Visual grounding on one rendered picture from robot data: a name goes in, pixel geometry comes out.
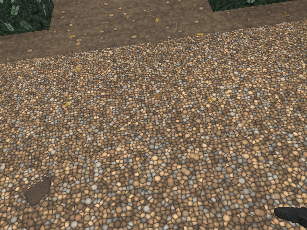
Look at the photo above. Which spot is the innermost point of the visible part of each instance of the right robot hand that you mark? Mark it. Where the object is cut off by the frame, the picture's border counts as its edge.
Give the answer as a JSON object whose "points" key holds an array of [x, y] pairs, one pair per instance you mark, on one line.
{"points": [[292, 214]]}

